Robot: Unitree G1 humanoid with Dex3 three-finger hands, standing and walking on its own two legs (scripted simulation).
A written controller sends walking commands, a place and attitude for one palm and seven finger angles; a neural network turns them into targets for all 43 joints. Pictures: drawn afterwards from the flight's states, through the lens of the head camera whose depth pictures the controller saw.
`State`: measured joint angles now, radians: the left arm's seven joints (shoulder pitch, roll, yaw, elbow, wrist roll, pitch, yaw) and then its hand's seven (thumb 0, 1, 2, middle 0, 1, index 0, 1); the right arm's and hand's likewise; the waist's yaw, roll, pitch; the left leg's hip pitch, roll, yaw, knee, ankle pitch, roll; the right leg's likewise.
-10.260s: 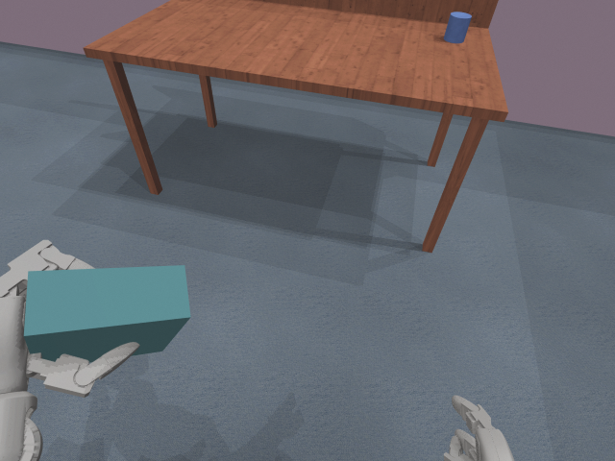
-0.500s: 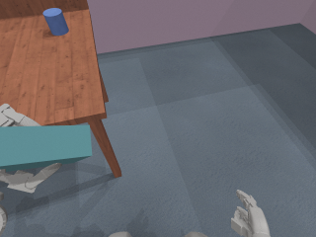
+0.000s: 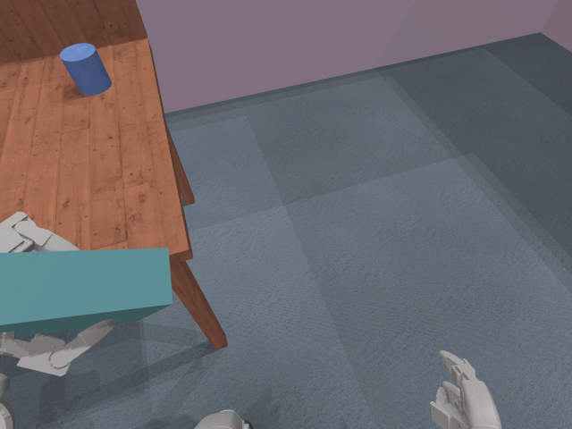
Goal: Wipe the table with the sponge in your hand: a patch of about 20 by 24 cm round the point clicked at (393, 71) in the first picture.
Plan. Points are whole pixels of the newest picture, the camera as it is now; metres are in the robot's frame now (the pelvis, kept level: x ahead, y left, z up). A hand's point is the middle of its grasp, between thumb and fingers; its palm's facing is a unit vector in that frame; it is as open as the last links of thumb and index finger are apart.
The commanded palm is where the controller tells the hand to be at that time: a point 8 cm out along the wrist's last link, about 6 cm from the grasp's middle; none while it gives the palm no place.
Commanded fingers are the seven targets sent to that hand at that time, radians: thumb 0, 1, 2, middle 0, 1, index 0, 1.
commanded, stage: come to a stop and stand still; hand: left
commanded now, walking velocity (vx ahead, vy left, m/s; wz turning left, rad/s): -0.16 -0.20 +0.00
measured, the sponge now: (109, 292) +0.23 +0.19 +0.15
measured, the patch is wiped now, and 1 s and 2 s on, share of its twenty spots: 0.00 0.00 0.00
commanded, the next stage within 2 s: look again from close up in 1.48 s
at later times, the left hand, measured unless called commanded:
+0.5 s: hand (59, 336) +0.18 +0.21 +0.17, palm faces +0.37 -0.80 -0.47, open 9.7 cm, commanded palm +0.13 +0.25 +0.18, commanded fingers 0.00 0.10 1.30 -1.20 -1.60 -1.20 -1.60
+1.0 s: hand out of the picture +0.12 +0.25 +0.16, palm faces +0.43 -0.82 -0.38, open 9.7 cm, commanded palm +0.07 +0.29 +0.18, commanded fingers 0.00 0.10 1.30 -1.20 -1.60 -1.20 -1.60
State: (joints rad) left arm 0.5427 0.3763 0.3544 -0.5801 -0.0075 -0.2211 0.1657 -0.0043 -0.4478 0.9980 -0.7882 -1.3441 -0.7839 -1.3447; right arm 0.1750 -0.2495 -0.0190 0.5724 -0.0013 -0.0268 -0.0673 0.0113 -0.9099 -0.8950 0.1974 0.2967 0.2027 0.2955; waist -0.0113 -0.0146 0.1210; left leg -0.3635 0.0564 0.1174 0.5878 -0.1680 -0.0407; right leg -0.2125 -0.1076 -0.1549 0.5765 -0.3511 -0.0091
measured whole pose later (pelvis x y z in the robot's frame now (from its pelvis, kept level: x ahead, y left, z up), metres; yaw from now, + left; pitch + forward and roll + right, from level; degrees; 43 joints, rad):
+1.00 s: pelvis -0.09 +0.01 +0.00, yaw +0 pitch -2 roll +0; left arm 0.44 0.33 0.31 -0.43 0.00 -0.19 0.15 0.00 -0.45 1.00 -0.79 -1.34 -0.79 -1.34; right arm 0.23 -0.17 0.05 0.61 -0.01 -0.07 -0.05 0.01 -0.91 -0.89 0.20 0.30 0.20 0.30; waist 0.04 0.00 0.02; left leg -0.22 0.03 0.08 0.54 -0.29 0.00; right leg -0.31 -0.01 -0.12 0.49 -0.15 -0.05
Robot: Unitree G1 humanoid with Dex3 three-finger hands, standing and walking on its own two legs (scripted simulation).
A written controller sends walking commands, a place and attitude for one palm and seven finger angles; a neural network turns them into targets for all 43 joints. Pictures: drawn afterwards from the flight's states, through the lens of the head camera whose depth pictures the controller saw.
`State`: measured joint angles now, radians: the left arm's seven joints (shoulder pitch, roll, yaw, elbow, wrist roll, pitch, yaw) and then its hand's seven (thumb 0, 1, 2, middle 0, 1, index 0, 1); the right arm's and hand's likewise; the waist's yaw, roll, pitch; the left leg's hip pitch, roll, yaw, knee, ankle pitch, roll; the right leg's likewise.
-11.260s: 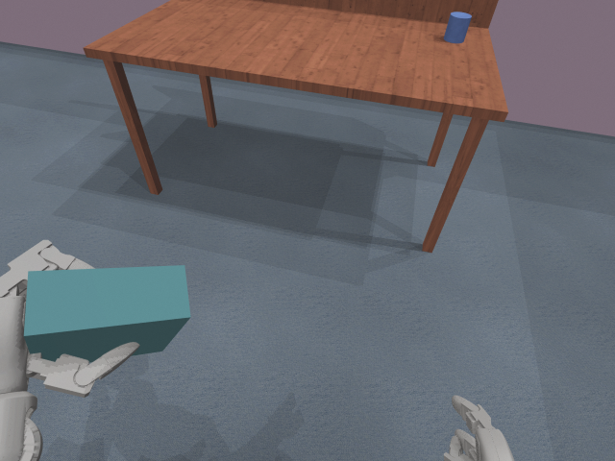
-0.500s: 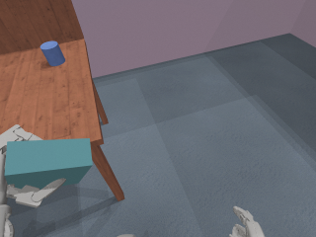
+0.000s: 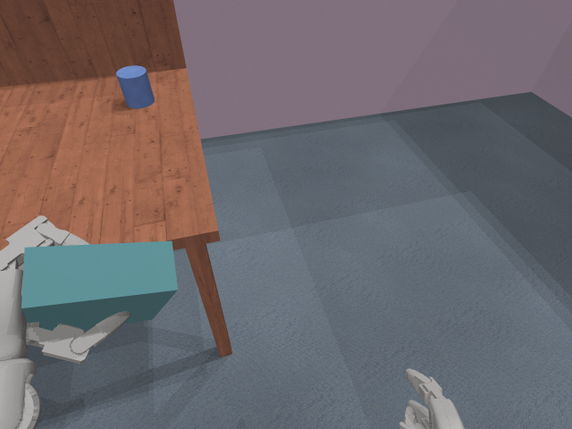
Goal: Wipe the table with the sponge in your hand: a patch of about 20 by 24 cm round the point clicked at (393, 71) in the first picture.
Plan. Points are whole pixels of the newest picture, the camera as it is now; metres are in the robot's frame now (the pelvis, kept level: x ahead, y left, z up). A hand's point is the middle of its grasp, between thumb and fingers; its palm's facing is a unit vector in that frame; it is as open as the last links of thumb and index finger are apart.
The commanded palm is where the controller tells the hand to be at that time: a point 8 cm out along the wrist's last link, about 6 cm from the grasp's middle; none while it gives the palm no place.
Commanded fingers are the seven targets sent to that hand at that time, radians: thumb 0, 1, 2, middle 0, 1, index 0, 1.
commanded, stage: come to a stop and stand still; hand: left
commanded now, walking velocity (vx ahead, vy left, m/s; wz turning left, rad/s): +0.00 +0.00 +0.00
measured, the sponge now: (122, 288) +0.22 +0.21 +0.14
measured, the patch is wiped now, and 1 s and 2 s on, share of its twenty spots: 0.00 0.00 0.00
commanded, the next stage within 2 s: look again from close up in 0.48 s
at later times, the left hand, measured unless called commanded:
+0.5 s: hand (77, 275) +0.23 +0.25 +0.16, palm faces +0.39 -0.83 -0.39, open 9.7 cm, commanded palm +0.17 +0.29 +0.18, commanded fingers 0.00 0.10 1.30 -1.20 -1.60 -1.20 -1.60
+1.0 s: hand (68, 263) +0.24 +0.27 +0.16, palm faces +0.40 -0.84 -0.38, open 9.7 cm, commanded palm +0.18 +0.30 +0.18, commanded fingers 0.00 0.10 1.30 -1.20 -1.60 -1.20 -1.60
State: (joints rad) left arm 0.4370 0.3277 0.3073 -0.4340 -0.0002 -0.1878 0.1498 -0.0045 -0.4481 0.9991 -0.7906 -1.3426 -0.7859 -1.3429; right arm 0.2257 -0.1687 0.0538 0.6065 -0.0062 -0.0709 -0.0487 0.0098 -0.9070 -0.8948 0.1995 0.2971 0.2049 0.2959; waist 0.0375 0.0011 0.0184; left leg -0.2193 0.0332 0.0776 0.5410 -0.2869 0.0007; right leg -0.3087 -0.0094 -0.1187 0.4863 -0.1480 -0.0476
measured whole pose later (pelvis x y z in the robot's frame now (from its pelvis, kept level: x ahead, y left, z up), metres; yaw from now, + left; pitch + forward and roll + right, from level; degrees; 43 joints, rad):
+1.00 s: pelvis +0.02 +0.02 +0.01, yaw +0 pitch -2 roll +0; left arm 0.39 0.36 0.35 -0.39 -0.02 -0.23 0.09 0.00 -0.45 1.00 -0.79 -1.34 -0.79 -1.34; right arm 0.26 -0.19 0.03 0.59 0.00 -0.17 -0.01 0.01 -0.91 -0.89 0.20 0.30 0.20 0.30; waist 0.04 -0.04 0.07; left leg -0.15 0.01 0.09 0.47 -0.29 0.02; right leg -0.26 -0.02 -0.09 0.45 -0.16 -0.02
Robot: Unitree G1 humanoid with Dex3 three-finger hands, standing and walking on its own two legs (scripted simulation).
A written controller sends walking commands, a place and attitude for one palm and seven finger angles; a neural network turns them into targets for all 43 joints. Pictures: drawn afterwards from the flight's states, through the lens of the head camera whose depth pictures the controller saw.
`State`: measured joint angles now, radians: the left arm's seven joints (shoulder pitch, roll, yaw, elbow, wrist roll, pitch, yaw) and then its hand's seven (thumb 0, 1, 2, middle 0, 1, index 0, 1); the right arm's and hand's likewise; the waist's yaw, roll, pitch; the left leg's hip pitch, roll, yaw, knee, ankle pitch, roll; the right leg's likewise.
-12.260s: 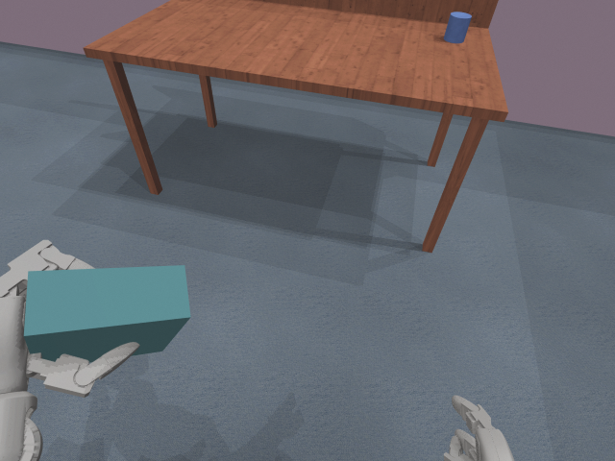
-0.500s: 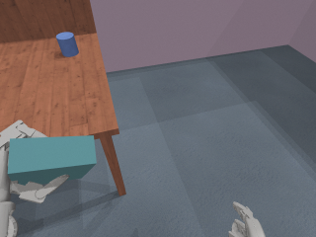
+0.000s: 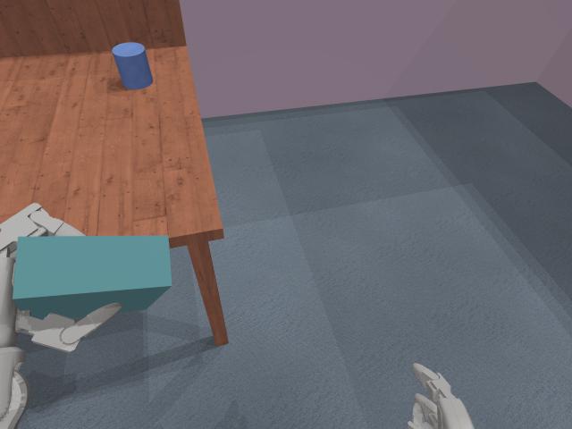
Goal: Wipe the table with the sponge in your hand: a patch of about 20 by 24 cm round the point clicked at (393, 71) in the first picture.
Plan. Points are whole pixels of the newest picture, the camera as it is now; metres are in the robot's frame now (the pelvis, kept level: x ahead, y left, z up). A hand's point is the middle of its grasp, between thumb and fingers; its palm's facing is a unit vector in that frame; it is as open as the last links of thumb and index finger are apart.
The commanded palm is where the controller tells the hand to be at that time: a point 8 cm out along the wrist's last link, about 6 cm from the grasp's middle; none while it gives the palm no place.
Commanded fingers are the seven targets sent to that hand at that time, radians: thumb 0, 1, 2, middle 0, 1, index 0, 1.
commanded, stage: shuffle to correct the standing spot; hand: left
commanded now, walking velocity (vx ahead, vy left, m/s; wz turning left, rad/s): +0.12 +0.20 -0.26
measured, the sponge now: (117, 279) +0.23 +0.22 +0.13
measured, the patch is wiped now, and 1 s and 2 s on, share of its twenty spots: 0.00 0.00 0.00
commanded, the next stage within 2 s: come to a stop and stand still in 1.94 s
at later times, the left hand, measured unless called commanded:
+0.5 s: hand (63, 230) +0.27 +0.28 +0.16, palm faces +0.33 -0.86 -0.38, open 9.6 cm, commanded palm +0.21 +0.32 +0.18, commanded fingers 0.00 0.10 1.30 -1.20 -1.60 -1.20 -1.60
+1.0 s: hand (14, 219) +0.27 +0.34 +0.16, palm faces +0.33 -0.84 -0.43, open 9.6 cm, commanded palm +0.22 +0.38 +0.18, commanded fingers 0.00 0.10 1.30 -1.20 -1.60 -1.20 -1.60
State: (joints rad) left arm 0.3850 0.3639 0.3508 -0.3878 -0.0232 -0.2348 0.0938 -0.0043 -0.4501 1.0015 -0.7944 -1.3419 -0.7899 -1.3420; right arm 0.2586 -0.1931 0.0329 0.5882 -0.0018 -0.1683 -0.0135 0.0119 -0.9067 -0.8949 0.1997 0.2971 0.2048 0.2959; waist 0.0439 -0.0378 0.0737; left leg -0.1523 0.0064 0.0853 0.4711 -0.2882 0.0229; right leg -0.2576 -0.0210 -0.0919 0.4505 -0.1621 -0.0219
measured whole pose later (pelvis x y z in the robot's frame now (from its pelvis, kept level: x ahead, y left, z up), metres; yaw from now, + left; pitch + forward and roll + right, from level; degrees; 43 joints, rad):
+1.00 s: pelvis +0.04 +0.11 -0.03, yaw -4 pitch -2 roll +1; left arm 0.40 0.41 0.40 -0.52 -0.02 -0.25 0.10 0.00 -0.45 1.00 -0.80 -1.34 -0.79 -1.34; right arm 0.20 -0.21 -0.02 0.57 0.00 -0.08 -0.02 0.01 -0.91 -0.89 0.20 0.30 0.20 0.30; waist 0.01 -0.05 0.09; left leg -0.34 0.04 -0.01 0.71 -0.34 -0.04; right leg -0.41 -0.08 0.00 0.90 -0.49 0.02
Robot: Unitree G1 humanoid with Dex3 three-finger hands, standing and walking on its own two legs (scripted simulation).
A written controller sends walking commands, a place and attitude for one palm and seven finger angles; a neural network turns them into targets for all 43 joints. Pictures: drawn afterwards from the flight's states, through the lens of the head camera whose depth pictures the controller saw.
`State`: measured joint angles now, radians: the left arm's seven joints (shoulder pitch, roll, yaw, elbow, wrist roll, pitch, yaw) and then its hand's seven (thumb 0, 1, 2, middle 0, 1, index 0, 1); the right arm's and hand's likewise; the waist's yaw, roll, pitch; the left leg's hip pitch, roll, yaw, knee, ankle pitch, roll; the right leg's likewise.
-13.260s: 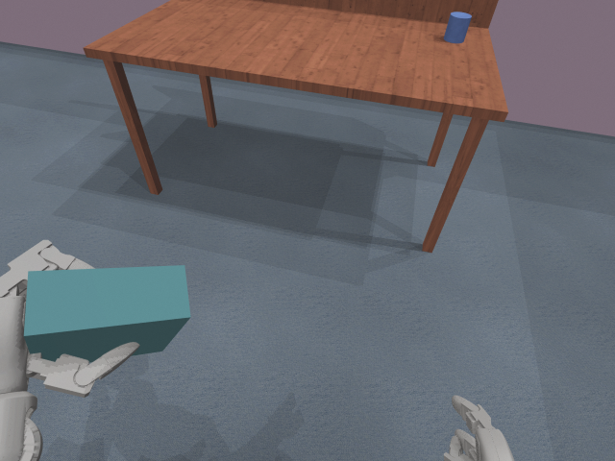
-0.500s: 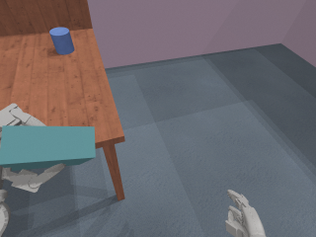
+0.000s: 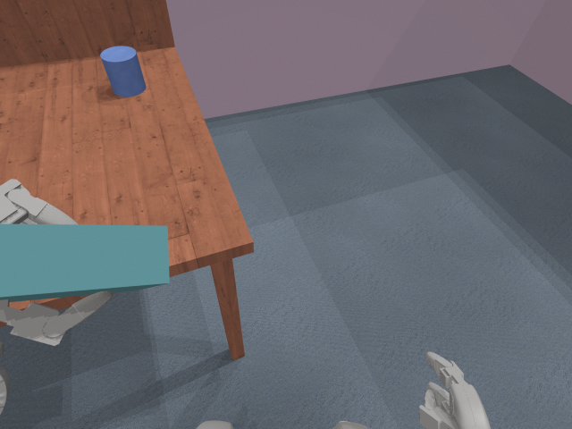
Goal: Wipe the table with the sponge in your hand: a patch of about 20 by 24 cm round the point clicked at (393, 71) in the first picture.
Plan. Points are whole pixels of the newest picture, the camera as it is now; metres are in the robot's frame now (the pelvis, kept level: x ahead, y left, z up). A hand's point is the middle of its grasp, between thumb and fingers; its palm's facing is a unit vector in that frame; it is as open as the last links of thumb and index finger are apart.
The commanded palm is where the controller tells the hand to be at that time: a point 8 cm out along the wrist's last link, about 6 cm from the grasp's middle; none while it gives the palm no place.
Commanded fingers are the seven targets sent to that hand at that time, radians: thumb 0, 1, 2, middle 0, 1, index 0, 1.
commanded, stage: shuffle to correct the standing spot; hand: left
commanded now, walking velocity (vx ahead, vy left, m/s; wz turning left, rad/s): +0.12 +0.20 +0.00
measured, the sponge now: (106, 264) +0.24 +0.21 +0.17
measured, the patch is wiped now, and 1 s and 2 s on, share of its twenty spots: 0.00 0.00 0.00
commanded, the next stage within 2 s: come to a stop and stand still in 0.94 s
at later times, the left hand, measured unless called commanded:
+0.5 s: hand out of the picture +0.25 +0.34 +0.19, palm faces +0.42 -0.79 -0.45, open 9.6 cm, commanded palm +0.19 +0.37 +0.20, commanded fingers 0.00 0.10 1.30 -1.20 -1.60 -1.20 -1.60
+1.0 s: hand out of the picture +0.26 +0.42 +0.20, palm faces +0.40 -0.79 -0.46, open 9.6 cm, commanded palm +0.20 +0.47 +0.20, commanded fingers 0.00 0.10 1.30 -1.20 -1.60 -1.20 -1.60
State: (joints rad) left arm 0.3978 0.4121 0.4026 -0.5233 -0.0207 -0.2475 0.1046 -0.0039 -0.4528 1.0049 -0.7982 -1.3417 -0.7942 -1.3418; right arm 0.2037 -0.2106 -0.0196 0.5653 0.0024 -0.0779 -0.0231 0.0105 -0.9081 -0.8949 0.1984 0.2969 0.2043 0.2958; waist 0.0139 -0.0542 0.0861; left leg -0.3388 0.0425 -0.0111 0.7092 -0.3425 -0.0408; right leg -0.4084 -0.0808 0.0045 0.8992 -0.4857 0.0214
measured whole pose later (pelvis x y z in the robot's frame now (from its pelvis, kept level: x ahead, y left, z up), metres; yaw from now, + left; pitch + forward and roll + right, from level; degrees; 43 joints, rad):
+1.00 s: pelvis +0.05 +0.18 +0.01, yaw +2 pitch +0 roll +0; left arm 0.46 0.40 0.38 -0.55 -0.02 -0.20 0.14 0.00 -0.45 1.01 -0.80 -1.34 -0.80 -1.34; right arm 0.19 -0.19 0.01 0.59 0.01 -0.13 -0.01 0.01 -0.91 -0.89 0.20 0.30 0.20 0.30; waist -0.02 0.01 0.06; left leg -0.36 0.03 0.05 0.69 -0.31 0.01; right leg -0.28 -0.04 -0.10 0.67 -0.37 -0.01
